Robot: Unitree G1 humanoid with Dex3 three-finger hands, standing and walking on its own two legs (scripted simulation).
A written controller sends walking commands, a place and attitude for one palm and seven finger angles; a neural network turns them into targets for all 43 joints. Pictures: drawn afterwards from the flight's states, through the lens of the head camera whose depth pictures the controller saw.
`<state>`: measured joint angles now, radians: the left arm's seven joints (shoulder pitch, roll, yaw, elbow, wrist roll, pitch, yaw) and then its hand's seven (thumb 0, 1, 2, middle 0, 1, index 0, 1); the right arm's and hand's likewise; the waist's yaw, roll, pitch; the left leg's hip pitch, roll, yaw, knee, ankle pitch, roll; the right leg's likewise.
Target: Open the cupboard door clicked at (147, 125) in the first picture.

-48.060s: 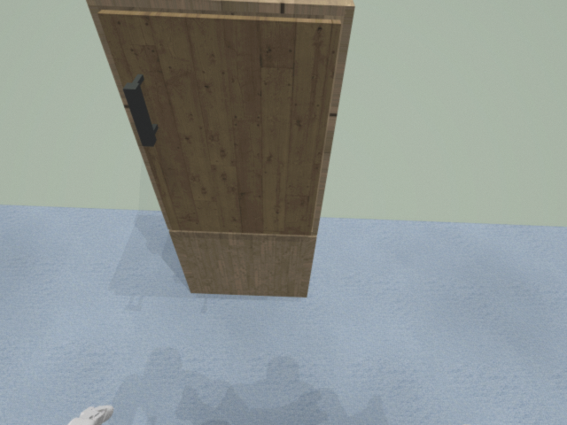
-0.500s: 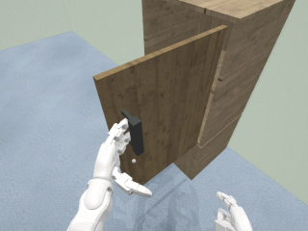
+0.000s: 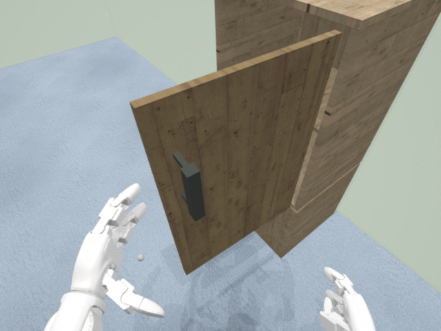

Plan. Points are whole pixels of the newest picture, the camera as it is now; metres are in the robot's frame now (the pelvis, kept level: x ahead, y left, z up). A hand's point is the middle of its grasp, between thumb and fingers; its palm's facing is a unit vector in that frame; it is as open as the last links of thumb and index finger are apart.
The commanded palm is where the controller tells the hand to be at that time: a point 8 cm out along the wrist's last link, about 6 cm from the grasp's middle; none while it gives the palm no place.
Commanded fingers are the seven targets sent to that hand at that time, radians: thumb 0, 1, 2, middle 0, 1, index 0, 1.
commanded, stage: slide the hand sideways off the handle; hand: left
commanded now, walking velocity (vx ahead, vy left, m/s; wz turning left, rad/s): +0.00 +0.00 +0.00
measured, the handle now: (188, 186) +0.34 +0.09 +0.10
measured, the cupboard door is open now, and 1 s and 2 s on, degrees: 87 87 87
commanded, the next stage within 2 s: draw the hand back to the body in 0.06 s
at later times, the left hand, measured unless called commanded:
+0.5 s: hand (105, 256) +0.20 +0.19 +0.11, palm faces +0.00 -1.00 -0.05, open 16.3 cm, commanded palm +0.16 +0.24 +0.13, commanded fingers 0.00 -0.50 0.30 -0.15 -0.30 -0.15 -0.30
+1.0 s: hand (47, 248) +0.19 +0.25 +0.14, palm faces +0.31 -0.89 -0.34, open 13.5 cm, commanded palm +0.15 +0.29 +0.16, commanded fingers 0.00 0.31 0.64 -0.18 -0.30 -0.18 -0.30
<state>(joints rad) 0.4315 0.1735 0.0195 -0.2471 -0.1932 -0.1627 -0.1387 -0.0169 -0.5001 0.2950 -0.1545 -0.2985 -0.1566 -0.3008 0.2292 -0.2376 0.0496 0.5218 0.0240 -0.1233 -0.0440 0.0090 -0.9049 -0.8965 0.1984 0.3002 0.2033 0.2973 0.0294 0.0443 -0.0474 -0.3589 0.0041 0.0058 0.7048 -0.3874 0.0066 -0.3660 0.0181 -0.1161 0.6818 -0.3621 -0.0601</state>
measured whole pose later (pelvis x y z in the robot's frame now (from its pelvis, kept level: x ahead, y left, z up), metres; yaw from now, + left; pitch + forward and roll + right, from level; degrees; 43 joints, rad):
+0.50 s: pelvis +0.00 +0.03 +0.00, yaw +0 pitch +1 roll -1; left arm 0.47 0.21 0.08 -0.36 -0.23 -0.06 -0.16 -0.02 -0.50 0.30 -0.15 -0.30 -0.15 -0.30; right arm 0.26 -0.23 0.07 0.52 0.04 -0.19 -0.05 0.01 -0.90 -0.90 0.20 0.30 0.20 0.30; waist 0.03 0.05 -0.07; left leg -0.34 -0.02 0.02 0.72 -0.40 0.04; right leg -0.35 0.00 -0.10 0.68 -0.36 -0.03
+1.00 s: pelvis +0.00 +0.04 +0.02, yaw -1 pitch -3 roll -1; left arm 0.53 0.30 0.17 -0.45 -0.04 -0.06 0.11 -0.01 -0.03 0.50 -0.17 -0.30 -0.17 -0.30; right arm 0.22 -0.22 0.06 0.59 0.00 -0.15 -0.06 0.01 -0.90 -0.90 0.20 0.30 0.21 0.30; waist 0.07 0.05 0.01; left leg -0.14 -0.03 0.03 0.50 -0.30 0.05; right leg -0.14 0.00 -0.08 0.47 -0.26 -0.01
